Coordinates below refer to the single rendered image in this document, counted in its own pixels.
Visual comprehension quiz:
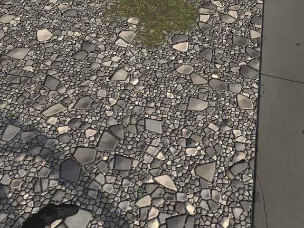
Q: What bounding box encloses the left robot hand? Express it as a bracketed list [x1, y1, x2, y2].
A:
[21, 203, 79, 228]

